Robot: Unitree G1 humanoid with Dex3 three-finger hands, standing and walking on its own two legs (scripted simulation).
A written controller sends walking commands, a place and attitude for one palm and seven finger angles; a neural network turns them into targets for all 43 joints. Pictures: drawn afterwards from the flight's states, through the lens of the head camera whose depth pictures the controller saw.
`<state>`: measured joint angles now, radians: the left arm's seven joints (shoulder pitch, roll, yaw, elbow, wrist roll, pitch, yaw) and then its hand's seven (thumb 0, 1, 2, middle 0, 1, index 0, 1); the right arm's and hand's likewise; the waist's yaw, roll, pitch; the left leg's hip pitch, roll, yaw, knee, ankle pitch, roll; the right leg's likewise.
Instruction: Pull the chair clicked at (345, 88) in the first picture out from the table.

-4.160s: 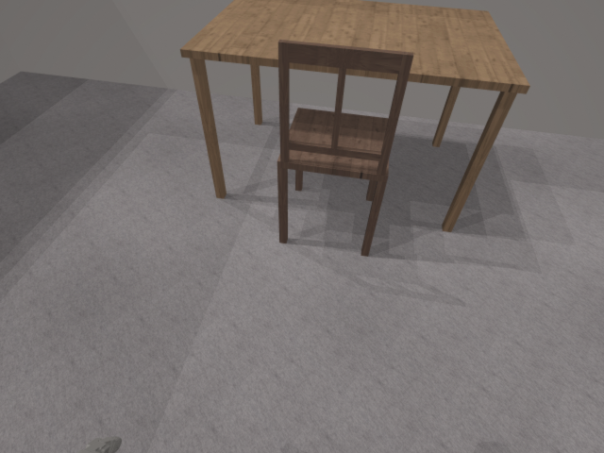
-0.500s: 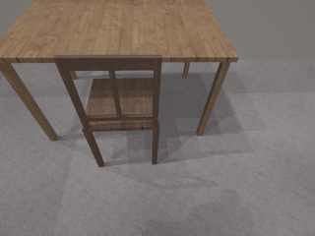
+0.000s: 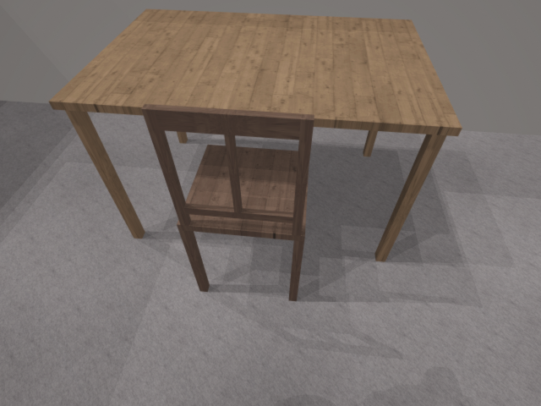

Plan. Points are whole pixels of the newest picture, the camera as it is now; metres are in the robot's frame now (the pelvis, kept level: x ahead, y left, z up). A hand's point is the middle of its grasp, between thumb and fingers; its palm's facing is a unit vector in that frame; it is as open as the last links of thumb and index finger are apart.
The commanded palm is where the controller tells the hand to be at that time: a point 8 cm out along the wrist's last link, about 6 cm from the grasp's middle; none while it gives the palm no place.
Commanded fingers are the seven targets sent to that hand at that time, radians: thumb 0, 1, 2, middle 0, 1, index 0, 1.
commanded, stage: take the last steps up to it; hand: left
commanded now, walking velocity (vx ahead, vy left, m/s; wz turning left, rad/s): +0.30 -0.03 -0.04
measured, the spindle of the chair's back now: (234, 175) +0.66 +0.16 -0.11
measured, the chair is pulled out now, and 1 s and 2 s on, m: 0.00 0.00 0.00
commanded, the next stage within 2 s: come to a stop and stand still in 0.48 s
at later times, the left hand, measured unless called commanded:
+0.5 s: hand (184, 352) +0.24 +0.19 -0.18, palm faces -0.05 -0.98 -0.19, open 7.4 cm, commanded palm none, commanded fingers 0.00 0.90 0.90 -0.20 -0.30 -0.20 -0.30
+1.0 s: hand (187, 337) +0.27 +0.20 -0.19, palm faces +0.01 -0.98 -0.21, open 7.3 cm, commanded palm none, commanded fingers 0.00 0.90 0.90 -0.20 -0.30 -0.20 -0.30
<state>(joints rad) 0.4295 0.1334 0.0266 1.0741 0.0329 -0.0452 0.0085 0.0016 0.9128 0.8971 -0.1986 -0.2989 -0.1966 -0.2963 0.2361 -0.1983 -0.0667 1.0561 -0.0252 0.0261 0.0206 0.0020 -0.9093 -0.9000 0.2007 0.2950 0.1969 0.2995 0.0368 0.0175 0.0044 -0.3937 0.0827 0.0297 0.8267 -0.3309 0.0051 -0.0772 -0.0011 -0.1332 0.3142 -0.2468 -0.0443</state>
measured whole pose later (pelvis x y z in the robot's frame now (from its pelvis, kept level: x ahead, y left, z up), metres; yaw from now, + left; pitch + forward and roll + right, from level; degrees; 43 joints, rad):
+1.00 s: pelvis +0.21 +0.02 -0.02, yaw -2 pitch -1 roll -1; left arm 0.19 0.18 0.05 1.03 0.03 0.02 0.04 0.00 0.91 0.90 -0.20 -0.30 -0.20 -0.30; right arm 0.18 -0.17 -0.06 1.02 0.00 0.02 -0.02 0.00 -0.93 -0.90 0.20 0.29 0.20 0.30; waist 0.01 -0.01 0.07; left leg -0.28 0.03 0.04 0.61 -0.29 -0.03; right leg -0.32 -0.04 -0.12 0.56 -0.22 -0.01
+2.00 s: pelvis +0.18 +0.00 +0.00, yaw -3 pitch -1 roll +1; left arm 0.35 0.10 -0.01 1.17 0.01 -0.01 0.05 0.00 0.91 0.90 -0.20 -0.30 -0.20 -0.30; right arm 0.35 -0.10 0.00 1.19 0.00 0.01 -0.04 0.00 -0.91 -0.90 0.20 0.30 0.20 0.30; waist -0.02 0.00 0.02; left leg -0.21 0.03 0.06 0.39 -0.16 -0.01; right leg -0.07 0.04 -0.05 0.39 -0.30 -0.06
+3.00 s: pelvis +0.20 +0.03 -0.01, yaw -5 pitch -1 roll -1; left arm 0.30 0.17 -0.02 1.02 0.02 -0.01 0.05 0.00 0.91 0.90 -0.20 -0.30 -0.19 -0.30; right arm 0.27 -0.16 0.00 1.04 -0.01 0.00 -0.03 0.00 -0.93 -0.90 0.20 0.30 0.20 0.30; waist -0.01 -0.02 0.01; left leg -0.28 -0.03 0.06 0.56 -0.27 0.07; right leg -0.10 0.02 -0.01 0.49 -0.36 -0.01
